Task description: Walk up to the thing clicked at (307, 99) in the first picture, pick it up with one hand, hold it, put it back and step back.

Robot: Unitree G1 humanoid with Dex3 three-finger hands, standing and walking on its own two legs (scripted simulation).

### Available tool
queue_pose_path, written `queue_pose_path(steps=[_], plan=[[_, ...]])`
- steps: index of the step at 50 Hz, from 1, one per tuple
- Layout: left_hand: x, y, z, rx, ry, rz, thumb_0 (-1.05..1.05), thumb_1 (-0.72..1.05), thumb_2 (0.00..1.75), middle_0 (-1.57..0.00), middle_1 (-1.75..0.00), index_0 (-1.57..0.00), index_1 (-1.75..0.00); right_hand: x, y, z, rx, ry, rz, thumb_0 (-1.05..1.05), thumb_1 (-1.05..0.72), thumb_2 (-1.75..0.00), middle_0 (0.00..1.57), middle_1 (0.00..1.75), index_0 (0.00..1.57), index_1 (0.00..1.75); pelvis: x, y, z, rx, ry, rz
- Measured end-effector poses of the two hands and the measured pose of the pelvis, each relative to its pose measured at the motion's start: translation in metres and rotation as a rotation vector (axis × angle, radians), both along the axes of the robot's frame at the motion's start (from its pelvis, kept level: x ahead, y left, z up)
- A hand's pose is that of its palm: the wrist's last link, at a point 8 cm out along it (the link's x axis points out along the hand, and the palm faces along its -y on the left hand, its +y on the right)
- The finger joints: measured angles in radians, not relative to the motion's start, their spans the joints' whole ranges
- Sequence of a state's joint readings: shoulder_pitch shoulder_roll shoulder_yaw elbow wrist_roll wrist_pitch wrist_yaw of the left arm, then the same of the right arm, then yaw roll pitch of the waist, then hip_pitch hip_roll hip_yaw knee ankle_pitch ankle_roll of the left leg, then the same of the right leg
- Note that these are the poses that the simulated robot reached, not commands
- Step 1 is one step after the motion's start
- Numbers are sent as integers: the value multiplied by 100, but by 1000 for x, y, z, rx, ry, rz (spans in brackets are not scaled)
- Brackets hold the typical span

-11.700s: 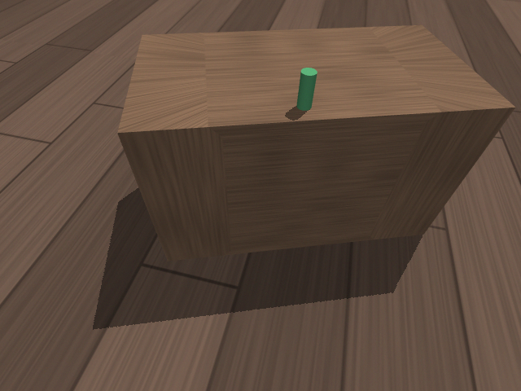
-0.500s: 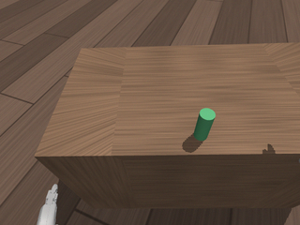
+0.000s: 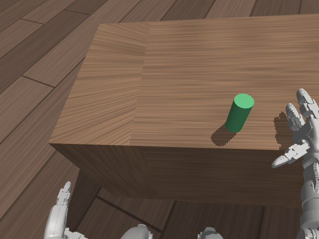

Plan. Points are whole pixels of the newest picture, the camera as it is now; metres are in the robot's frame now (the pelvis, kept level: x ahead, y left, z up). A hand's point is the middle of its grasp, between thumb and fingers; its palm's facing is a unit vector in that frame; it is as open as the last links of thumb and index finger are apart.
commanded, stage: close in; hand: right
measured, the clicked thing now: (238, 114) +0.43 -0.16 +0.03
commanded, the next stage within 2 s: rest palm in 0.48 s
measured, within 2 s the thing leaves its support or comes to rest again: leaves its support in 1.74 s
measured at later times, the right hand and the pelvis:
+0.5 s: hand (252, 126) +0.39 -0.19 +0.04, palm faces +0.05 +1.00 +0.04, open 17.7 cm; pelvis -0.01 +0.00 -0.01, yaw +1 degrees
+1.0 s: hand (238, 119) +0.41 -0.16 +0.04, palm faces +0.08 +1.00 +0.02, open 16.1 cm; pelvis +0.00 +0.01 -0.02, yaw +0 degrees
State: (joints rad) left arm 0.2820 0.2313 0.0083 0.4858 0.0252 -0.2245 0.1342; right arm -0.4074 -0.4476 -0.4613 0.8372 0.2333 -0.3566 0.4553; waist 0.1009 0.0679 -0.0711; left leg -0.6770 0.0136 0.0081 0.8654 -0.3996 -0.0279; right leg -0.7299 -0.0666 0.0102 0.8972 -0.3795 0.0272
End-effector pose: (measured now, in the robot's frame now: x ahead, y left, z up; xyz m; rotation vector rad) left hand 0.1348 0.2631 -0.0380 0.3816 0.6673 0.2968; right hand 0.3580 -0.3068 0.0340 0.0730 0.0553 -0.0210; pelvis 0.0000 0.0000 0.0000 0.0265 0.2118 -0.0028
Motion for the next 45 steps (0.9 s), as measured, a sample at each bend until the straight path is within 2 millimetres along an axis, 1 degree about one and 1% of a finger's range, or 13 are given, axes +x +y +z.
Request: queue_pose_path(steps=[3, 6, 9, 12, 17, 24, 27, 30, 37, 41, 45], plan=[[-1, -2, -3, 6, -2, -4, -1, -52, 4, -6, -5, -7, -5, 10, 9, -6, 10, -30, -14, -2, 60, -4, 3, 4, 5, 5, -4, 0, -7, 6, 17, 3], [6, -8, 0, -3, -42, -17, -1, -52, 4, -6, -5, -7, -5, 18, 21, -1, -2, -44, -9, -2, 59, -4, 3, 4, 4, 5, -5, -1, -9, 11, 23, 7], [6, -12, 3, -29, -67, -18, -1, -53, 4, -6, -5, -7, -5, 18, 35, 4, -19, -27, 13, -2, 59, -4, 3, 4, 4, 5, -4, -4, -8, 10, 20, 8], [3, -11, 6, -50, -86, -9, -1, -53, 4, -6, -5, -7, -5, 13, 44, 10, -21, -20, 8, -2, 58, -5, 3, 4, 4, 5, -1, -6, -7, 5, 10, 9], [-1, -6, 2, -65, -78, 5, -1, -53, 4, -6, -5, -7, -5, 9, 53, 8, -16, -31, -27, -1, 59, -5, 4, 4, 5, 5, -5, -6, -10, -4, 1, 12], [-3, -4, 6, -63, -70, -7, -1, -53, 4, -6, -5, -7, -5, 8, 67, -1, -31, -39, -24, -1, 58, -4, 3, 4, 4, 4, -8, -4, -13, -10, 7, 13], [-4, -5, 5, -70, -58, -7, -1, -52, 4, -6, -5, -7, -5, 10, 71, 2, -29, -54, -37, -2, 58, -4, 3, 4, 4, 4, -6, -3, -14, -10, 11, 12], [-5, -6, 0, -87, -40, -4, -1, -53, 4, -6, -5, -7, -5, 12, 76, 5, -31, -56, -47, -2, 58, -4, 3, 4, 4, 4, -4, -2, -14, -9, 14, 11], [2, -4, -6, -116, -43, 9, -1, -56, 7, -7, -5, -6, -7, 14, 91, 11, -54, -52, -37, -1, 55, -4, 4, 4, 5, 5, 0, -1, -13, -13, 7, 12], [7, -3, -3, -123, -58, 3, -1, -57, 8, -7, -5, -5, -7, 15, 98, 11, -46, -48, -39, -1, 55, -4, 8, 5, 8, 6, -1, 1, -13, -16, 2, 10], [7, -2, -1, -126, -60, -3, -1, -56, 8, -7, -5, -5, -7, 16, 101, 8, -46, -41, -45, -1, 54, -5, 18, 11, 19, 12, -1, 4, -13, -18, 3, 7]])
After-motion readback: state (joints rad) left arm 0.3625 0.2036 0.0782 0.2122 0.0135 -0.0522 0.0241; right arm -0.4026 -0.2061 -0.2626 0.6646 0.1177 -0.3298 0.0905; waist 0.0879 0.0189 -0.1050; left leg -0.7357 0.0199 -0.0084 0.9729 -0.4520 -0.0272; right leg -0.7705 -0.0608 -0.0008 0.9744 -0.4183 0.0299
